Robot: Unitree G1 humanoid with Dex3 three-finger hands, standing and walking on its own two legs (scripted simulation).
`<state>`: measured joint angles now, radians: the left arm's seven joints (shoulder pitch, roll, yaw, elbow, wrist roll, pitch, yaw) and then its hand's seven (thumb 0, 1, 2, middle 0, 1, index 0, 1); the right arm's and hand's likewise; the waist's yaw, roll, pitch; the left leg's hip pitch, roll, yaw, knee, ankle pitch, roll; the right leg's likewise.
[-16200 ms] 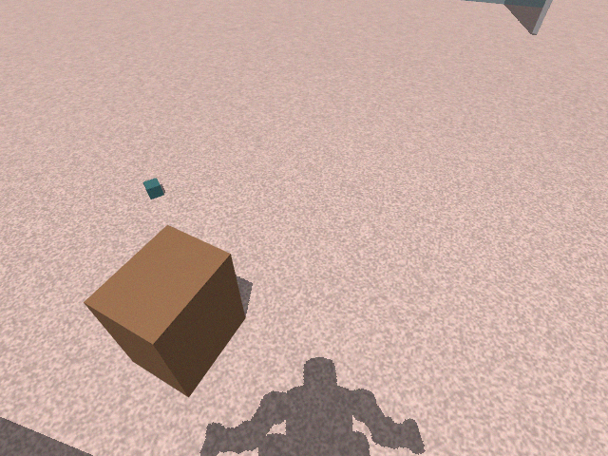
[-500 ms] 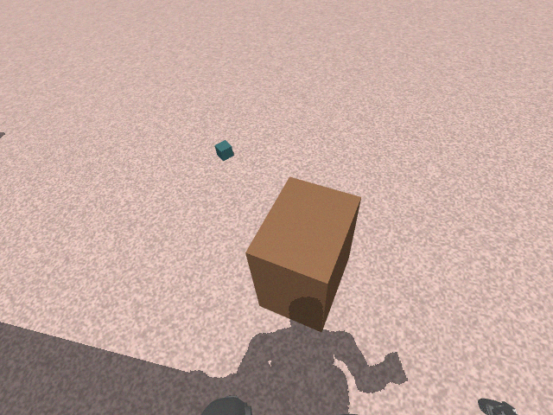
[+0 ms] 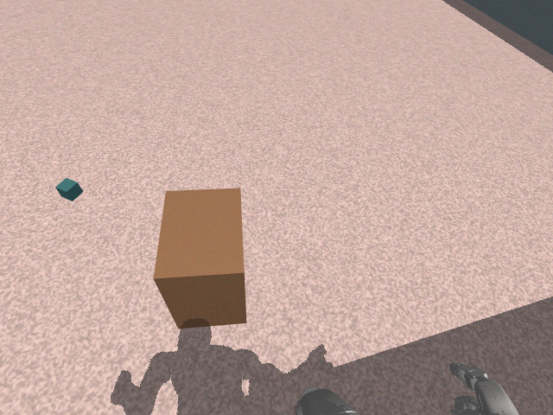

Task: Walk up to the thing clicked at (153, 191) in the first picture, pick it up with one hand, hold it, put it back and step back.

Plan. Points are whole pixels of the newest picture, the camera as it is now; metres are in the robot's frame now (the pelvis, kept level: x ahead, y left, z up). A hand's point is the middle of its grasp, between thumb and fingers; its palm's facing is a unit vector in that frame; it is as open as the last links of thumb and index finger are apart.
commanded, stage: walk up
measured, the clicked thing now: (69, 189) +1.17 +0.89 -0.74
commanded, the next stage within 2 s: none
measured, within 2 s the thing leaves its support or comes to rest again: neither
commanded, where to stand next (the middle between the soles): +0.12 -0.04 m, yaw -58 degrees
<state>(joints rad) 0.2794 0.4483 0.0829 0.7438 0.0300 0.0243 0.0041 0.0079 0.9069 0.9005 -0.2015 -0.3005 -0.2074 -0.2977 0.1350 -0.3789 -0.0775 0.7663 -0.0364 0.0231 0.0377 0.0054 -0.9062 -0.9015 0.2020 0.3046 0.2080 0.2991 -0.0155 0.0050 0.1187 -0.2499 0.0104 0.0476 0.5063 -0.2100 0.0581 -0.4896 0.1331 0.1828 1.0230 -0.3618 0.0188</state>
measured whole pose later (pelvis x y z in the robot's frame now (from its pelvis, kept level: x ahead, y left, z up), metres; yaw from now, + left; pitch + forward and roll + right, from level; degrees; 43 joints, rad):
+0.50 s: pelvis +0.00 -0.02 -0.01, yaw -24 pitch -3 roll -1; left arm 0.36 0.41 0.05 0.77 0.02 -0.04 0.00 0.01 0.91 0.90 -0.20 -0.30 -0.21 -0.30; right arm 0.30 -0.44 -0.10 0.79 -0.01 0.06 0.08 0.01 -0.91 -0.90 0.20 0.30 0.20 0.30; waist 0.00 0.11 0.06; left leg -0.44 0.07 0.06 1.01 -0.47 -0.02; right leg -0.25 0.07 0.04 0.63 -0.33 -0.06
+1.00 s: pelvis +0.08 +0.01 -0.02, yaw -42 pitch -1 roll -1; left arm 0.21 0.43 0.04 0.74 -0.01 0.01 0.01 0.01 0.91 0.90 -0.20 -0.30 -0.21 -0.30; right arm 0.22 -0.38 -0.05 0.72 -0.03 -0.03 0.01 0.00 -0.90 -0.90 0.20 0.31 0.21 0.30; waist -0.03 -0.02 0.18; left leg -0.37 0.10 0.09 0.70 -0.30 0.00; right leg -0.49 0.03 0.07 1.09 -0.46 0.00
